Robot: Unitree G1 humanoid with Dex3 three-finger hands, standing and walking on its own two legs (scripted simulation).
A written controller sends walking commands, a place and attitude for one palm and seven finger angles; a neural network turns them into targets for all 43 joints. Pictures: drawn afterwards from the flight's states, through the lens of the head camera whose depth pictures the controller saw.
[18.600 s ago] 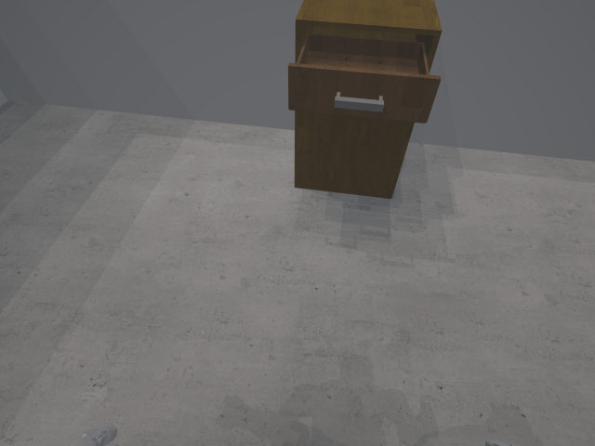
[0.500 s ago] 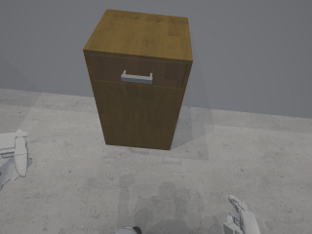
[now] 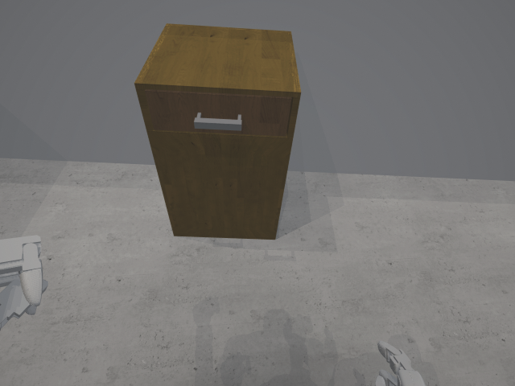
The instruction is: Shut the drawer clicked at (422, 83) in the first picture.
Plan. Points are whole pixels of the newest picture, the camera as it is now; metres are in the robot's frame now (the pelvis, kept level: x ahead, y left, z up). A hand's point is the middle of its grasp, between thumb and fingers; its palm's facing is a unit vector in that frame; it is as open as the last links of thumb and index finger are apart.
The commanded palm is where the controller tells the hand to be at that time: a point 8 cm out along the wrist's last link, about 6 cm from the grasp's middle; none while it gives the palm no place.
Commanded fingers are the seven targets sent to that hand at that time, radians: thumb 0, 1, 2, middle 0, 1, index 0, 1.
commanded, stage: stop stepping back and stand still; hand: left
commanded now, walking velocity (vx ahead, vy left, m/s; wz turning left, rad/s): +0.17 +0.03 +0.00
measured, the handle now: (218, 120) +0.84 +0.14 -0.09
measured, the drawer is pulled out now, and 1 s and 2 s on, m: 0.00 0.00 0.00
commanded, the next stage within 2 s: let the arm hang, fingers relaxed in 0.30 s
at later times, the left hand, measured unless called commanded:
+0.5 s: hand (90, 309) +0.22 +0.24 +0.03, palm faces +0.24 -0.86 -0.44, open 3.1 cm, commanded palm none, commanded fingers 0.00 0.90 0.90 -1.16 -1.34 -1.16 -1.34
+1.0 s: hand out of the picture -0.03 +0.18 -0.17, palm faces +0.09 -0.97 -0.22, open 5.5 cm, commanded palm none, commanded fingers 0.00 0.90 0.90 -0.20 -0.30 -0.20 -0.30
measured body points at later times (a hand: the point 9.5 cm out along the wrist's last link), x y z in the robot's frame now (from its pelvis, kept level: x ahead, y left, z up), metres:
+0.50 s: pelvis +0.01 -0.01 -0.01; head +0.02 -0.02 +0.44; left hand +0.20 +0.29 +0.06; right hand +0.17 -0.24 -0.13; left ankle +0.05 +0.11 -0.74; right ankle +0.00 -0.11 -0.74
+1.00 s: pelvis +0.02 +0.00 +0.00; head +0.04 +0.00 +0.45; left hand -0.04 +0.23 -0.15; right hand +0.02 -0.22 -0.16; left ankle +0.05 +0.11 -0.74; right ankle +0.00 -0.11 -0.74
